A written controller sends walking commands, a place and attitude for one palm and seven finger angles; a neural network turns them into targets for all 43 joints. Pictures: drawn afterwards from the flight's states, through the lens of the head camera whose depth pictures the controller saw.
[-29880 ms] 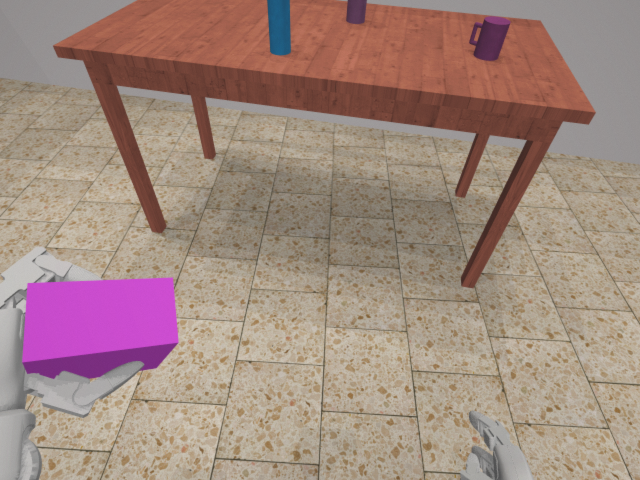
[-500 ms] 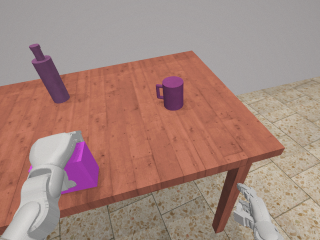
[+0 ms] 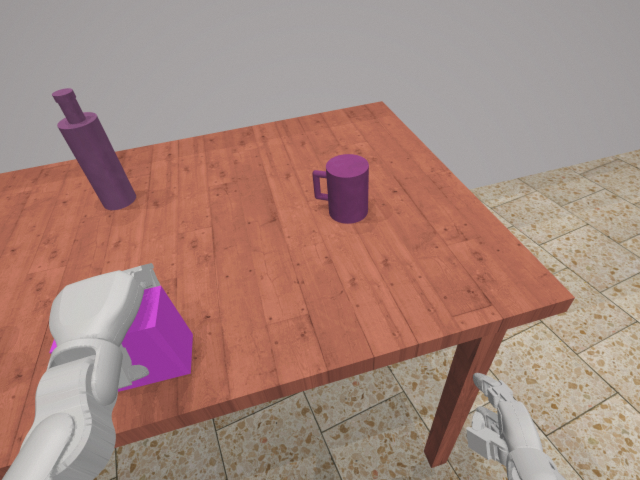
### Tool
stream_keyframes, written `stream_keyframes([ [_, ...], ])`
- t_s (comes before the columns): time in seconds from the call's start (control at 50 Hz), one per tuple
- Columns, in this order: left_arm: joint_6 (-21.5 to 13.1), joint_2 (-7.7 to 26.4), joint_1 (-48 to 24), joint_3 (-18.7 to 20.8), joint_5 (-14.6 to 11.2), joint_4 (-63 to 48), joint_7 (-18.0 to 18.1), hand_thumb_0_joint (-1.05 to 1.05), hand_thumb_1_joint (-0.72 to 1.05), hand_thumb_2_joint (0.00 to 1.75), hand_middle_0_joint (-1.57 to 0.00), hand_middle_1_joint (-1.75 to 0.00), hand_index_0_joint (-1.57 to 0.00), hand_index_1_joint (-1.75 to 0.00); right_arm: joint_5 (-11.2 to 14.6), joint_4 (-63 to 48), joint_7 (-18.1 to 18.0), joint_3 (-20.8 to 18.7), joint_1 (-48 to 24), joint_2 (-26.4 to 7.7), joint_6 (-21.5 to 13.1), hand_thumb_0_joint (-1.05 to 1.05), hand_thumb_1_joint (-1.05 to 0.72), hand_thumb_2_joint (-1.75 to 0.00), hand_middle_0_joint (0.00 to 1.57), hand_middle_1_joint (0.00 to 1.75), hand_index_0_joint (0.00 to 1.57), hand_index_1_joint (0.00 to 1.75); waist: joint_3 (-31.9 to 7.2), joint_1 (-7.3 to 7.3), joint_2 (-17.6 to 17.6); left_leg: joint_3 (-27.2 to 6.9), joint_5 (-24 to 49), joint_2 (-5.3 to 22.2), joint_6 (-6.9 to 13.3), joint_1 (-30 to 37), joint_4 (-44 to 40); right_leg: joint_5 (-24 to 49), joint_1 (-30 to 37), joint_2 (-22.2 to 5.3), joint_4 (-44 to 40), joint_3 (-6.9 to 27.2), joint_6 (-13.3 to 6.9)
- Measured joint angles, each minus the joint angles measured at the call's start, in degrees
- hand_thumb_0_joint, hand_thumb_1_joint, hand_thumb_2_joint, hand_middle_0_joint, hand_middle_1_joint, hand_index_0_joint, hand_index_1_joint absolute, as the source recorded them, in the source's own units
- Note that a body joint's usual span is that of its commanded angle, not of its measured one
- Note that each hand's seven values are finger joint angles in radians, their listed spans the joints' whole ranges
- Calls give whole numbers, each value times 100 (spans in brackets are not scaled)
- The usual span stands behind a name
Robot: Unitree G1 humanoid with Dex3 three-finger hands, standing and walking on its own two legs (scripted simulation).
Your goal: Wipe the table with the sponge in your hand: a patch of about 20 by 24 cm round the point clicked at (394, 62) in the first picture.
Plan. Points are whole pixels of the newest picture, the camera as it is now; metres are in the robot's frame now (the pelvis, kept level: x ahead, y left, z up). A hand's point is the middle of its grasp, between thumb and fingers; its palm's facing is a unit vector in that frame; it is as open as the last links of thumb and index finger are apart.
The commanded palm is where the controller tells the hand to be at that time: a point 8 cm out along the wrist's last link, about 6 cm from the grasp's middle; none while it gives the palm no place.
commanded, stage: lower the sponge onto the table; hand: left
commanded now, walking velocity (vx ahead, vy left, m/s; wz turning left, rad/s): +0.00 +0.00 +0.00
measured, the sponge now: (136, 349) +0.22 +0.29 +0.06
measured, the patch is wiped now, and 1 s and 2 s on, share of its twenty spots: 0.00 0.05 0.25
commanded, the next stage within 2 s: wipe forward along the first lane in 0.04 s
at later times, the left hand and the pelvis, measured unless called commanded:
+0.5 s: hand (128, 314) +0.25 +0.29 +0.10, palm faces +0.04 -0.03 -1.00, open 10.1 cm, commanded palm +0.23 +0.28 +0.14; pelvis -0.01 +0.00 +0.00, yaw +1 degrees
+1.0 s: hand (135, 286) +0.29 +0.31 +0.10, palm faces -0.03 -0.01 -1.00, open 10.1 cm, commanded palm +0.27 +0.31 +0.13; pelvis -0.01 -0.02 -0.01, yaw +1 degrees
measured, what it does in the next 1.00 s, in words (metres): stands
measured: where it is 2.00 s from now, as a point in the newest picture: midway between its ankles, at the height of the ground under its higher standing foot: outside the picture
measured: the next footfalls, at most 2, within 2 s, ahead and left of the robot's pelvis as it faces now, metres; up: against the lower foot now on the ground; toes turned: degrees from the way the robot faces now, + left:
none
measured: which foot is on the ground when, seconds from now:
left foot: down 0.00-1.00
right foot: down 0.00-1.00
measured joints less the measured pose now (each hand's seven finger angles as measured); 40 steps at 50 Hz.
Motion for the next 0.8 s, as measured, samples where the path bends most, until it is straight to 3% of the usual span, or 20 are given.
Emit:
stream_keyframes([
  [0.24, 143, -111, -3, -142, 146, 12, 97, -1, -49, 104, -72, -131, -74, -132, 40, -28, 29, 4, -22, 41, 103, 2, -90, -90, 20, 30, 19, 30, -58, -11, 12, 4, 15, -48, 34, -43, 2, -12, -60, -48, 47, 5, 35],
  [0.4, 244, -88, -554, -281, 252, 538, 36, -2, -50, 104, -72, -131, -74, -132, 89, 29, -77, 70, -60, 33, 125, 2, -90, -90, 20, 30, 20, 30, -15, -8, 1, -64, 45, -52, 11, -108, 31, -9, -105, -53, 80, -64, 10],
  [0.58, 78, 23, -1200, -110, 229, 1405, -75, -1, -50, 104, -72, -131, -74, -132, 140, 74, -173, 84, 22, 16, 90, 2, -90, -90, 20, 30, 20, 30, -48, -112, -24, -120, 51, -3, -50, -261, 85, -4, -238, -5, 110, -121, -51],
  [0.8, -425, 169, -1683, 118, 203, 2218, -110, 0, -50, 104, -72, -131, -75, -132, 163, 154, -244, -58, 319, -137, 94, 2, -90, -90, 20, 30, 20, 30, -113, -200, -25, -169, -30, 56, -93, -487, 253, -68, -438, 55, 233, -171, -115],
])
